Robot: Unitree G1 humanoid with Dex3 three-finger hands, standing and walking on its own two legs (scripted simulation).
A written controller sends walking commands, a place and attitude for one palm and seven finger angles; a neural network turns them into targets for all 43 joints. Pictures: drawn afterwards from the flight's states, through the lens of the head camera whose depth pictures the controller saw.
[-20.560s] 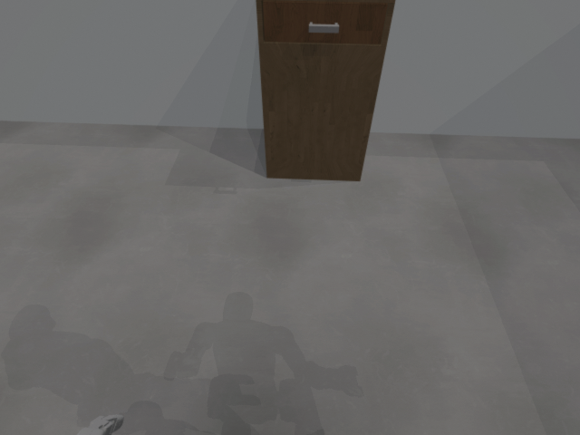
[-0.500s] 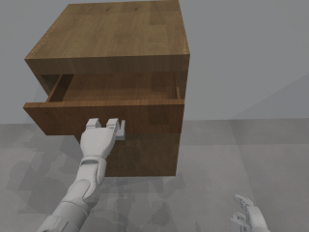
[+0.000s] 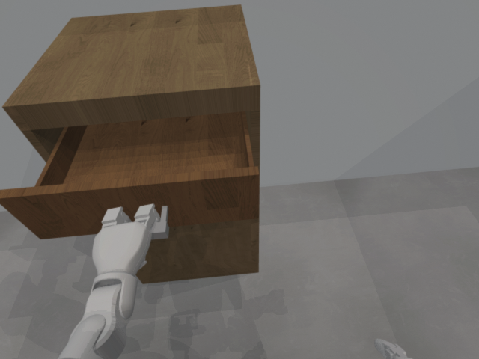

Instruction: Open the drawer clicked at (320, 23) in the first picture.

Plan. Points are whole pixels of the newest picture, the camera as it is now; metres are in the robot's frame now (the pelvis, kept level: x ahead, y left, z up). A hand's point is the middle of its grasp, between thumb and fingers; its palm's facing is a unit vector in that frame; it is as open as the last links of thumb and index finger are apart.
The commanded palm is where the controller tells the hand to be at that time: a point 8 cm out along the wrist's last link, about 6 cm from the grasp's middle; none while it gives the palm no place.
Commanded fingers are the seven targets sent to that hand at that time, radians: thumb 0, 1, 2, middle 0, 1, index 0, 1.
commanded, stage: pull the drawer open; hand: left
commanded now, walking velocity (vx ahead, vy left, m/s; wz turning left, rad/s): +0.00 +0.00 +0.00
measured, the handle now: (138, 222) +0.35 +0.20 +0.03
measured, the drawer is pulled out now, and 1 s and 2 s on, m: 0.18 0.30 0.30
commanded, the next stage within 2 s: open the thumb to release the handle in 0.96 s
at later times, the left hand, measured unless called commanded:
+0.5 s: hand (129, 323) +0.19 +0.18 +0.01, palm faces +0.03 -0.18 -0.98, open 5.9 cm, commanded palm +0.14 +0.18 +0.06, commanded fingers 0.00 0.90 0.90 -0.40 -1.35 -0.40 -1.35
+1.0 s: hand (127, 332) +0.18 +0.18 +0.01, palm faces +0.04 -0.14 -0.99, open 6.0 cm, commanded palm +0.13 +0.18 +0.06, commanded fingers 0.00 0.90 0.90 -0.40 -1.35 -0.40 -1.35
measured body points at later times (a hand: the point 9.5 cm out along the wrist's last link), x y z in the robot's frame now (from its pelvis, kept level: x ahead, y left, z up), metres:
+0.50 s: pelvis -0.01 +0.00 -0.01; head +0.00 -0.04 +0.44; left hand +0.18 +0.18 +0.06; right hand +0.23 -0.18 -0.09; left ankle +0.00 +0.12 -0.72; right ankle -0.05 -0.09 -0.72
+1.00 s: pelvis -0.01 -0.01 -0.02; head +0.00 -0.05 +0.43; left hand +0.17 +0.18 +0.06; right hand +0.18 -0.23 -0.12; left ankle +0.00 +0.12 -0.72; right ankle -0.05 -0.09 -0.72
